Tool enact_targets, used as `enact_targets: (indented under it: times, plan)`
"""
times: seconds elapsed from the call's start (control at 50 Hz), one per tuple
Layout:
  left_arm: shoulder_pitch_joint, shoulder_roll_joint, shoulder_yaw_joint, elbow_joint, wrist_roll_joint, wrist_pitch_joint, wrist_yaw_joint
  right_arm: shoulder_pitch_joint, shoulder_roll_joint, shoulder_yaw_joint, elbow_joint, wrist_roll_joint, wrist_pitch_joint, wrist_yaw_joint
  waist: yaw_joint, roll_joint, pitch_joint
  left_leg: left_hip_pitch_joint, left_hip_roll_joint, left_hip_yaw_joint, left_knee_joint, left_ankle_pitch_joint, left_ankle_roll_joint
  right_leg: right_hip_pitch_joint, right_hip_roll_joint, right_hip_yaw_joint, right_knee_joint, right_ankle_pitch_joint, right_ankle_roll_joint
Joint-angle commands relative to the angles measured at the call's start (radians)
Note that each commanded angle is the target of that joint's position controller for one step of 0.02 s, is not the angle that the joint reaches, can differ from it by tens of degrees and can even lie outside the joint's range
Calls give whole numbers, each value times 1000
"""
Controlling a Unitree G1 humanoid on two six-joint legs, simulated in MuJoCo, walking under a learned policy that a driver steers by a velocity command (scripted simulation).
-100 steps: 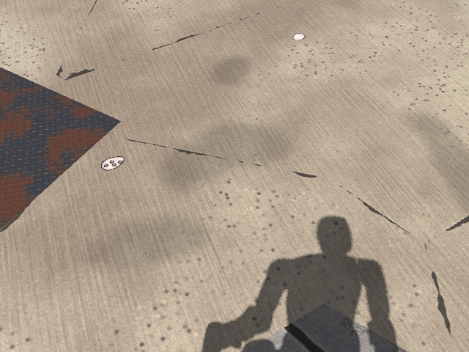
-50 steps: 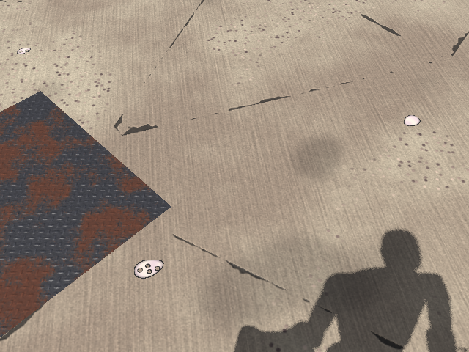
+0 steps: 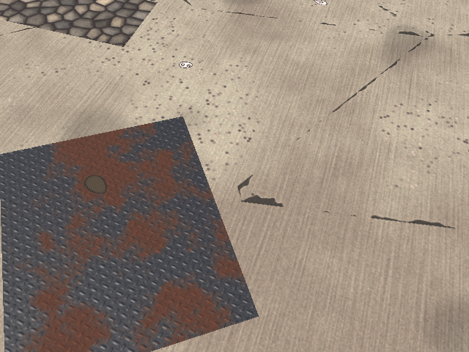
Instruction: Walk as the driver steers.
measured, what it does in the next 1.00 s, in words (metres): steps on the spot, turning right: right foot, then left foot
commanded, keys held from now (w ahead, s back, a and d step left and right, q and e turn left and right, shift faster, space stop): e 0.68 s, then no key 0.32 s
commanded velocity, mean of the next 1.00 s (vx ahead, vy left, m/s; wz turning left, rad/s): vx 0.02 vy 0.00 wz -0.42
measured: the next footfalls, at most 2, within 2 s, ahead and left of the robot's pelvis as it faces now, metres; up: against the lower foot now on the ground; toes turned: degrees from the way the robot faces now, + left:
right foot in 0.28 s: +0.01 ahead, -0.12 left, +0.00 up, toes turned -13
left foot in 0.78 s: +0.07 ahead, +0.06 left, +0.00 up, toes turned -29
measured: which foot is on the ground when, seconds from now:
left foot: down 0.00-0.28, up 0.30-0.76, down 0.78-1.00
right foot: up 0.00-0.26, down 0.28-0.78, up 0.80-1.00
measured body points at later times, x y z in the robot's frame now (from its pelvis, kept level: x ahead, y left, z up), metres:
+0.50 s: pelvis -0.02 -0.04 +0.01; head +0.00 -0.07 +0.46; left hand +0.14 +0.21 -0.09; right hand +0.02 -0.33 -0.12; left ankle +0.03 +0.10 -0.66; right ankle -0.03 -0.11 -0.74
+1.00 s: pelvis -0.01 +0.00 +0.01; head +0.03 +0.02 +0.46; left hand +0.22 +0.19 -0.13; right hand -0.02 -0.28 -0.09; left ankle +0.04 +0.08 -0.74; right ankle -0.11 -0.10 -0.69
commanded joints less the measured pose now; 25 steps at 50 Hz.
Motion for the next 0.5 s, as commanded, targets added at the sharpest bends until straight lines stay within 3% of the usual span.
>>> enact_targets:
  times: [0.02, 0.12, 0.2, 0.24, 0.26, 0.28, 0.3, 0.32, 0.34, 0.36, 0.4, 0.44, 0.5]
  plan:
    - [132, 92, 36, -13, 8, 20, 0, 46, -169, -50, -35, 2, -5, -16, -1, 105, -173, 122, 284, -148, -159, 465, 151, 19, -2, -6, 61, 48, 15]
    - [35, 80, 41, -67, 14, 48, -12, 36, -164, -62, -26, -12, 15, -17, -24, 164, -124, 58, 284, -117, -212, -23, 148, -13, -16, -38, -67, 91, 3]
    - [19, 84, 43, -101, 11, 48, -27, 48, -194, -79, -19, -15, 30, -13, -32, 155, -141, 59, 326, -117, -185, -92, 142, 41, -10, -68, -183, 82, -28]
    - [65, 83, 44, -99, 8, 42, -35, 25, -218, -89, -20, -7, 37, -15, 0, 133, -146, 19, 320, -83, -137, -131, 95, 145, 7, -91, -332, 147, -62]
    - [94, 94, 47, -92, 12, 35, -37, 28, -216, -92, -16, -5, 43, -15, 13, 93, -125, -31, 296, -43, -71, -160, 44, 203, 15, -68, -454, 198, -84]
    - [100, 140, 56, -99, 22, 25, -32, 73, -183, -90, -6, -7, 53, -7, 6, -73, -80, -104, 220, 41, 111, -264, -34, 206, -87, 126, -662, 174, -111]
    - [60, 278, 84, -147, 18, 20, -23, 90, -116, -74, -54, 2, 60, -6, -25, -308, -20, -324, 26, 94, 320, -495, -116, 192, -362, 553, -768, 293, -204]
    - [103, 309, 102, -130, 30, 25, -3, -19, -152, -77, -77, -15, 68, -13, 35, -217, 24, -307, 14, -55, 501, -471, -109, 62, -377, 548, -806, 332, -284]
    - [53, 256, 88, -130, 24, 25, 9, -17, -156, -79, -75, -2, 69, -8, -15, -138, 30, -271, 32, -109, 558, -363, -104, 25, -299, 439, -785, 292, -264]
    - [-25, 220, 77, -144, 13, 24, 9, 11, -167, -84, -58, 4, 64, 0, -57, -100, 31, -256, 34, -119, 559, -265, -96, 23, -222, 350, -770, 275, -220]
    - [-82, 190, 71, -174, 3, 17, 2, 78, -192, -94, -21, -19, 56, 9, -71, -97, -43, -248, 16, -105, 614, -198, -93, 120, -152, 275, -719, 457, -202]
    - [-38, 183, 71, -172, -6, 7, -6, 85, -180, -93, -23, -15, 56, 14, -57, -55, -101, -254, 11, -112, 633, -207, -104, 206, -153, 276, -681, 596, -214]
    - [23, 198, 79, -163, -5, 4, -2, 48, -166, -85, -47, -5, 61, 7, -22, -82, -101, -295, 15, -125, 543, -226, -119, 297, -158, 316, -658, 627, -228]
Velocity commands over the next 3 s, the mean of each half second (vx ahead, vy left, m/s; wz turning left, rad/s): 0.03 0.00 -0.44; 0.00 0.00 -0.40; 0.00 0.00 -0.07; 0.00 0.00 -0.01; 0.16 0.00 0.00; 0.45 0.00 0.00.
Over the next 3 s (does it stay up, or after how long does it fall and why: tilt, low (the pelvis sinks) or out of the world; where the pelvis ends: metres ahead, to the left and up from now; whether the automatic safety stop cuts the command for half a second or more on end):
stays up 0.29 -0.14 -0.02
